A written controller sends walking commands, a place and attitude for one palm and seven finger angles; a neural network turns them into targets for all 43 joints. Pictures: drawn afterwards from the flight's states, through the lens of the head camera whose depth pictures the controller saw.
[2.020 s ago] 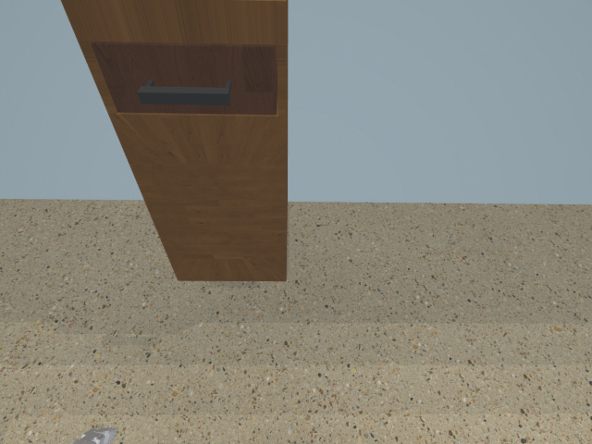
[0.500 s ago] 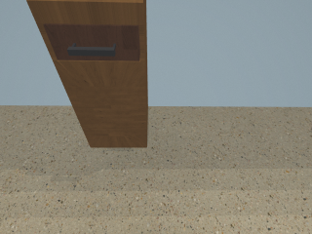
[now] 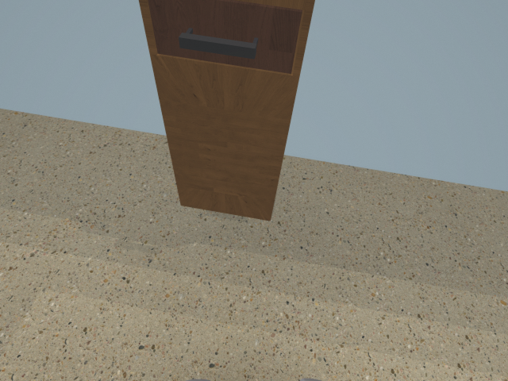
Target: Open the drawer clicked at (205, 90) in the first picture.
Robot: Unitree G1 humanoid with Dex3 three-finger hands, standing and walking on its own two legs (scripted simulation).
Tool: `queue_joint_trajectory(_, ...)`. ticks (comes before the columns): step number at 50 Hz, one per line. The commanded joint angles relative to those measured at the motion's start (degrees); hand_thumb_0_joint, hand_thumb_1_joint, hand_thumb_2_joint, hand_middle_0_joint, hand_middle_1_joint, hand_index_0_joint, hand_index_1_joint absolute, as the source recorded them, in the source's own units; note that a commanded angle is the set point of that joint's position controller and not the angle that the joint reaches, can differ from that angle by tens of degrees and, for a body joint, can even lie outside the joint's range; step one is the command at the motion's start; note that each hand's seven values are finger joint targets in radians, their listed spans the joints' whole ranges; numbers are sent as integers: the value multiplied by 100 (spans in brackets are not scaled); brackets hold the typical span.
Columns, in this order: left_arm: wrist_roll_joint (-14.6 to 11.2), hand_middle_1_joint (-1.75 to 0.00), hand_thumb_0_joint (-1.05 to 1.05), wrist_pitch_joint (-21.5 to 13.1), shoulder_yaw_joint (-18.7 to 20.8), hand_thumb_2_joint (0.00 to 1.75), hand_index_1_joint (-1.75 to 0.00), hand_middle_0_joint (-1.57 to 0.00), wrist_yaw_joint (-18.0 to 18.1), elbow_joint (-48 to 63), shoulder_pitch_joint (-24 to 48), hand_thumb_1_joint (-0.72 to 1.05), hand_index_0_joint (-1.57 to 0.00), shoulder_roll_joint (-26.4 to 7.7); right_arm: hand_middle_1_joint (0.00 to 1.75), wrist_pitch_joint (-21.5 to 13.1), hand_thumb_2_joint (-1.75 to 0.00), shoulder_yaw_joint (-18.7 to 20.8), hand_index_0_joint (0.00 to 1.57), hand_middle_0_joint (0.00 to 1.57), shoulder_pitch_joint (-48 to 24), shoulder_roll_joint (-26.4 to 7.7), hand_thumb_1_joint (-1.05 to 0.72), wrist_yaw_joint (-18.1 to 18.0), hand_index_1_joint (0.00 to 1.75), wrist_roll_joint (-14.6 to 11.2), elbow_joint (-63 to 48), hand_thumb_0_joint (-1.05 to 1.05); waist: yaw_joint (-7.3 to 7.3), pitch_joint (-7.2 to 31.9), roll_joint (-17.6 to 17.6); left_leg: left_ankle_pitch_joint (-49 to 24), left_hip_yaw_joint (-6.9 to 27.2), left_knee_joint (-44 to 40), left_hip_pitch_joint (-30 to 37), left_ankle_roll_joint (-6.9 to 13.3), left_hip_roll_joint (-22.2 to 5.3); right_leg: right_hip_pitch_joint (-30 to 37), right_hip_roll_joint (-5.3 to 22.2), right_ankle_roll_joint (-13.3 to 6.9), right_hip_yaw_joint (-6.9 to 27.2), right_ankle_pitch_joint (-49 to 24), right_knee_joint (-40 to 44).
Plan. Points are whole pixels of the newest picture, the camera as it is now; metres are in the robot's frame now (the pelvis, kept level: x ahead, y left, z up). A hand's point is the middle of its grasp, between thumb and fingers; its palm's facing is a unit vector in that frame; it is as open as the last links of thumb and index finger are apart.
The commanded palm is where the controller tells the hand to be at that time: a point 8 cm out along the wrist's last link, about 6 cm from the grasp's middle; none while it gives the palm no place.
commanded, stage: stand and wait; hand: left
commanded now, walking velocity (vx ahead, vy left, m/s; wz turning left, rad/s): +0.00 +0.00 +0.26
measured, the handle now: (220, 41) +0.86 +0.14 +0.09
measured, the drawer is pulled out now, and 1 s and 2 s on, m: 0.00 0.00 0.00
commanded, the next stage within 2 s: look at it before walking up in 0.94 s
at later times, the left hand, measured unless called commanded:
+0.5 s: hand out of the picture +0.00 +0.14 -0.16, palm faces +0.06 -0.98 -0.19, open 7.3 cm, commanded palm none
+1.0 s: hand out of the picture -0.02 +0.12 -0.16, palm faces +0.07 -0.98 -0.16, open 7.4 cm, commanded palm none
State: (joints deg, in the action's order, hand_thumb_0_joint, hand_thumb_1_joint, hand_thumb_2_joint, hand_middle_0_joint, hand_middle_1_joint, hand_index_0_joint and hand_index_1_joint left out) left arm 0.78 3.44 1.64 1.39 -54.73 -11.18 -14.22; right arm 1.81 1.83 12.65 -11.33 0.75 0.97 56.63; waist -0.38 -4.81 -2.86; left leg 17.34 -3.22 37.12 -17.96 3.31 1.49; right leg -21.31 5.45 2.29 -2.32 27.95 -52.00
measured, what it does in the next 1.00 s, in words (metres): steps on the spot: right foot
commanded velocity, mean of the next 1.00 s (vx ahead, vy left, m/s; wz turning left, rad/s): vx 0.00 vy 0.00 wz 0.00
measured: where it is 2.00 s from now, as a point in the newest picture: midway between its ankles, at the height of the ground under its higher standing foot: outside the picture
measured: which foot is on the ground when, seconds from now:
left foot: down 0.00-1.00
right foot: up 0.00-0.32, down 0.34-1.00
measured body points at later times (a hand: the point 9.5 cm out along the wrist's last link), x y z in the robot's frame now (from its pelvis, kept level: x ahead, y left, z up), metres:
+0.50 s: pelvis +0.00 -0.03 +0.02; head -0.01 -0.04 +0.47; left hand +0.00 +0.19 -0.14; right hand +0.02 -0.25 -0.15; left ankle +0.02 +0.09 -0.72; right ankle -0.01 -0.14 -0.72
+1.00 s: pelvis +0.00 -0.04 +0.02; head +0.00 -0.04 +0.47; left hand -0.02 +0.17 -0.14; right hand -0.01 -0.25 -0.14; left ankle +0.02 +0.09 -0.72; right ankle -0.01 -0.14 -0.72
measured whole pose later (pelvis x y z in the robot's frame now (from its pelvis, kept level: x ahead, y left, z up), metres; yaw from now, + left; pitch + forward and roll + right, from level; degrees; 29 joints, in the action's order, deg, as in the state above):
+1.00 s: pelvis +0.00 -0.04 +0.02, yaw +1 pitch -2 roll +0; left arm 0.3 -0.5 -0.2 1.9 -64.2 -18.6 -7.2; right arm -0.1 0.4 17.1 -6.8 -1.7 0.4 66.5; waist 0.2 -1.1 -0.3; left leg 10.9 -1.1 23.9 -11.4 -0.4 -0.8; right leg -8.7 -0.6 -1.3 -2.0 14.1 -24.4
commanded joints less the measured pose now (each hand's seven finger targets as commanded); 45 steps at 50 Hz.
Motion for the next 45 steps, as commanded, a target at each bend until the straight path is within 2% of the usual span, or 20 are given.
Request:
queue_joint_trajectory(1,40,-30,0,-133,237,90,-30,-20,-5,319,35,90,-20,-524,30,-170,-90,219,20,20,53,-1106,-90,-196,30,27,-380,0,3,376,948,-588,2139,-2355,386,588,-1626,-871,32,27,338,-416,-1268)
queue_joint_trajectory(3,30,-30,0,-141,197,90,-30,-20,-13,170,-164,90,-20,-358,30,-207,-90,198,20,20,143,-977,-90,-232,30,4,-314,0,-8,589,936,-1258,1772,-2213,748,614,-1455,-743,-24,67,226,-497,-910)
queue_joint_trajectory(4,35,-30,0,-150,185,90,-30,-20,-22,129,-226,90,-20,-291,30,-217,-90,205,20,20,194,-916,-90,-247,30,-3,-267,0,-9,703,801,-1558,1656,-2152,993,644,-1416,-723,-71,70,179,-483,-691)
queue_joint_trajectory(6,28,-30,0,-150,151,90,-30,-20,-6,69,-229,90,-20,-160,30,-216,-90,201,20,20,368,-826,-90,-268,30,-4,-149,0,-73,740,861,-1723,1597,-2128,1219,684,-1430,-594,-129,82,123,-395,-251)
queue_joint_trajectory(10,16,-30,0,-168,71,90,-30,-20,22,-40,-234,90,-20,41,30,-200,-90,188,20,20,429,-734,-90,-283,30,19,30,0,-126,532,977,-1589,1674,-2178,1005,698,-1481,-18,-201,31,73,-235,808)
queue_joint_trajectory(12,4,-30,0,-201,39,90,-30,-20,43,-162,-439,90,-20,98,30,-194,-90,179,20,20,397,-728,-90,-268,30,17,121,0,-49,497,987,-1572,1640,-2126,827,627,-1424,380,-273,-17,49,-454,1402)
queue_joint_trajectory(14,2,-30,0,-276,26,90,-30,-20,72,-355,-842,90,-20,77,30,-209,-90,162,20,20,300,-681,-90,-248,30,-28,181,0,151,562,830,-1467,1414,-1800,558,400,-1231,1105,-274,-19,28,-1318,2527)
queue_joint_trajectory(15,18,-30,0,-328,22,90,-30,-20,94,-431,-910,90,-20,-21,30,-221,-90,135,20,20,330,-530,-90,-233,30,-64,212,0,149,487,521,-1078,1215,-1594,264,163,-985,1471,-137,-37,170,-1730,3100)
queue_joint_trajectory(16,33,-30,0,-391,19,90,-30,-20,119,-445,-815,90,-20,-214,30,-227,-90,90,20,20,384,-301,-90,-214,30,-107,216,0,56,364,14,-615,940,-1321,-63,-97,-659,1532,395,-239,874,-1770,3347)
queue_joint_trajectory(17,22,-30,0,-413,19,90,-30,-20,118,-425,-701,90,-20,-387,30,-220,-90,33,20,20,363,-157,-90,-183,30,-109,200,0,-25,225,-316,-214,619,-1249,7,-276,-338,1148,839,-502,1257,-1772,3496)
queue_joint_trajectory(18,18,-30,0,-426,37,90,-30,-20,95,-408,-565,90,-20,-474,30,-169,-90,26,20,20,365,-167,-90,-182,30,-60,235,0,-80,189,-593,-140,470,-1168,329,-347,-264,636,941,-663,1409,-1410,3616)
queue_joint_trajectory(19,22,-30,0,-428,44,90,-30,-20,94,-406,-476,90,-20,-463,30,-119,-90,32,20,20,397,-177,-90,-182,30,-32,296,0,-89,78,-917,-173,425,-1014,529,-353,-282,316,859,-698,1373,-1086,3735)
queue_joint_trajectory(20,14,-30,0,-413,22,90,-30,-20,92,-406,-411,90,-20,-347,30,-110,-90,25,20,20,455,-172,-90,-188,30,-20,386,0,-110,-113,-813,-334,438,-1043,666,-335,-331,62,743,-680,1275,-799,3783)
queue_joint_trajectory(21,2,-30,0,-403,-5,90,-30,-20,86,-431,-419,90,-20,-244,30,-132,-90,1,20,20,526,-146,-90,-190,30,-22,459,0,-124,-201,-504,-596,475,-1194,821,-311,-393,-66,562,-609,1099,-739,3703)
queue_joint_trajectory(23,-16,-30,0,-392,-36,90,-30,-20,83,-522,-550,90,-20,-104,30,-177,-90,-27,20,20,563,-168,-90,-205,30,-29,576,0,-76,-187,-26,-830,622,-1505,849,-267,-516,74,233,-447,826,-822,3477)
queue_joint_trajectory(25,-22,-30,0,-388,-46,90,-30,-20,87,-601,-704,90,-20,-59,30,-212,-90,-50,20,20,548,-192,-90,-223,30,-44,623,0,3,-144,238,-810,712,-1664,636,-225,-600,409,116,-371,714,-1035,3376)
queue_joint_trajectory(29,-32,-30,0,-404,-54,90,-30,-20,87,-699,-873,90,-20,4,30,-242,-90,-73,20,20,570,-208,-90,-251,30,-51,689,0,59,-8,209,-938,689,-1670,624,-232,-621,683,91,-360,673,-1279,3377)
queue_joint_trajectory(32,-39,-30,0,-421,-61,90,-30,-20,85,-739,-921,90,-20,50,30,-255,-90,-85,20,20,609,-162,-90,-266,30,-48,738,0,50,98,331,-1011,678,-1686,700,-235,-629,740,90,-384,681,-1397,3391)
queue_joint_trajectory(37,-35,-30,0,-434,-68,90,-30,-20,86,-781,-985,90,-20,101,30,-249,-90,-87,20,20,689,-113,-90,-276,30,-48,795,0,44,34,203,-909,635,-1699,692,-249,-628,721,75,-397,690,-1330,3448)
queue_joint_trajectory(45,-29,-30,0,-455,-69,90,-30,-20,91,-823,-1063,90,-20,145,30,-262,-90,-89,20,20,757,-74,-90,-286,30,-50,827,0,38,9,200,-1019,621,-1681,683,-245,-641,759,59,-408,680,-1459,3459)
